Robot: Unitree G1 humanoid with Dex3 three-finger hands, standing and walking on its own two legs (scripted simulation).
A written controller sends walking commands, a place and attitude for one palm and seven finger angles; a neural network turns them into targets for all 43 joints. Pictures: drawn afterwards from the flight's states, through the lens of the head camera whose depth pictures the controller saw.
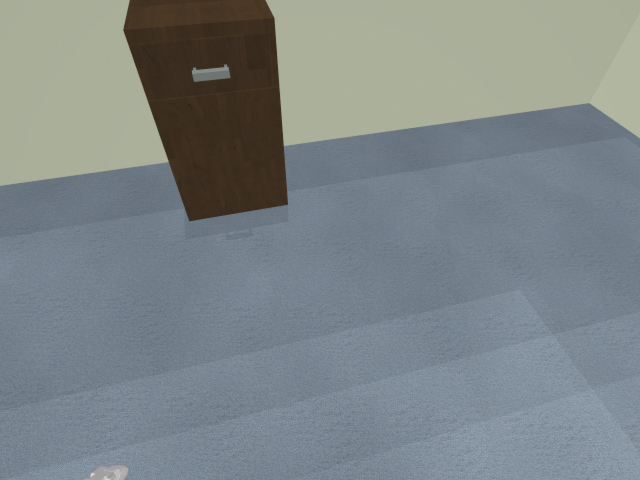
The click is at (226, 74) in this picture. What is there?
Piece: drawer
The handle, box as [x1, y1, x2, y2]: [192, 64, 229, 81]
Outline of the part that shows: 228,67 226,66 226,64 220,68 196,70 195,67 192,70 194,81 229,77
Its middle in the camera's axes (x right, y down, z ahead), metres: -0.36 -0.55 +1.27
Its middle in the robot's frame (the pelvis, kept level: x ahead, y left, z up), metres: +1.29 +0.43 -0.10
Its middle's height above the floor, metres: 0.67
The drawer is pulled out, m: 0.00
